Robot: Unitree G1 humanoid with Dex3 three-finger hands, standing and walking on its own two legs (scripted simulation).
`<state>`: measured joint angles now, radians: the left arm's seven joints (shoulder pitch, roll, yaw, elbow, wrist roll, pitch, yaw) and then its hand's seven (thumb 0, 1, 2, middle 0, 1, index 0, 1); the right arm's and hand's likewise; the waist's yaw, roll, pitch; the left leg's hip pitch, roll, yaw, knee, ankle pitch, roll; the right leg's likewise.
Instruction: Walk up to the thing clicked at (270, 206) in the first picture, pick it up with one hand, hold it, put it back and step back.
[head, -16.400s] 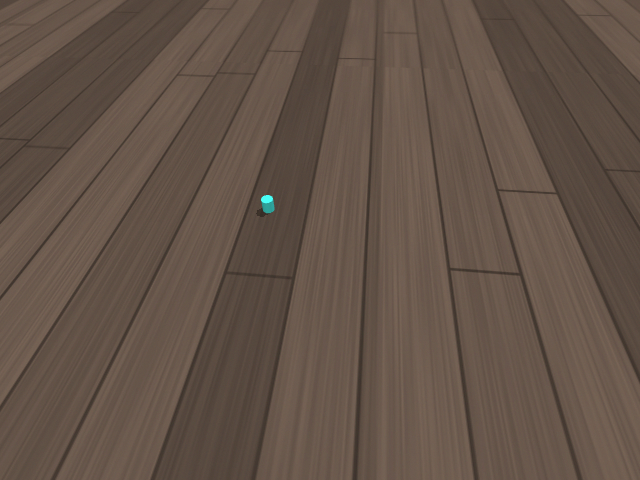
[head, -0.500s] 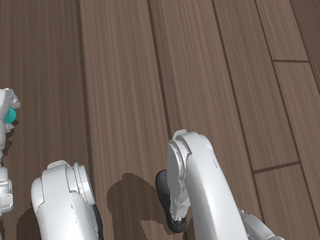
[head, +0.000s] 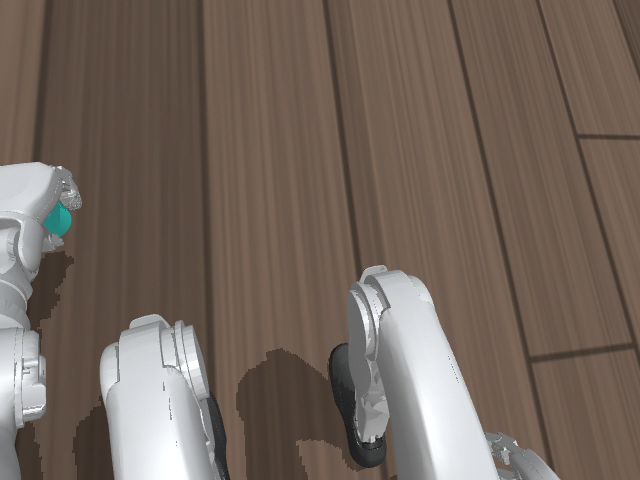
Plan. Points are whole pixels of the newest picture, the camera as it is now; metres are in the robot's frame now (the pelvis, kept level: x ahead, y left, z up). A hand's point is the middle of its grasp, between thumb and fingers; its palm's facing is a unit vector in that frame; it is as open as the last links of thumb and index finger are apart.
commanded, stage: lift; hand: left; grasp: from above
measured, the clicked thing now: (38, 213) +0.48 +0.31 -0.17
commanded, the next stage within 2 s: hold in 1.66 s
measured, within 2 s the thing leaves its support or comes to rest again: neither
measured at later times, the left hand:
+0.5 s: hand out of the picture +0.42 +0.30 -0.05, palm faces -0.45 -0.07 -0.89, open 7.1 cm
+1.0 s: hand out of the picture +0.35 +0.28 +0.17, palm faces -0.42 -0.12 -0.90, open 7.1 cm
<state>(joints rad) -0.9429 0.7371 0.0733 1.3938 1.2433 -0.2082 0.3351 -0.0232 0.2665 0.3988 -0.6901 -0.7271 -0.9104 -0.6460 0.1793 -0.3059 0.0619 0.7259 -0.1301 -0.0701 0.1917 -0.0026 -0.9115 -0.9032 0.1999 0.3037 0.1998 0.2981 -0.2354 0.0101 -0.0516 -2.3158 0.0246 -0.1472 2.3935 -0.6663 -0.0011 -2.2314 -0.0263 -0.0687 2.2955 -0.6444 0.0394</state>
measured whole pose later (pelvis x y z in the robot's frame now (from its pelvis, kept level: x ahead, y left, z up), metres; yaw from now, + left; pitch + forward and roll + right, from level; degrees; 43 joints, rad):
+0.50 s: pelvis +0.00 +0.00 +0.07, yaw +3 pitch +34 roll -7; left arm -0.72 0.63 0.02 1.03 1.11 -0.14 0.15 -0.02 0.27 0.39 -0.68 -0.73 -0.91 -0.65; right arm 0.19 -0.28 -0.02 0.68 -0.04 0.01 0.11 0.00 -0.91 -0.91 0.20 0.30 0.20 0.30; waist -0.14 0.05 -0.15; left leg -2.11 0.03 -0.10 2.16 -0.65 0.01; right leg -2.05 -0.04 -0.04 2.09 -0.64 0.04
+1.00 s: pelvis +0.01 +0.00 +0.24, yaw +5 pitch +24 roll -4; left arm -0.38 0.51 -0.10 0.65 0.98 -0.01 0.06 -0.02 0.28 0.39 -0.67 -0.75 -0.91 -0.66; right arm 0.15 -0.24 -0.02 0.67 0.03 0.03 -0.02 0.00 -0.91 -0.91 0.20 0.30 0.20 0.30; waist -0.07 0.04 -0.16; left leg -1.45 0.05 -0.04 1.60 -0.58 0.00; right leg -1.41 -0.03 -0.04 1.54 -0.55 0.03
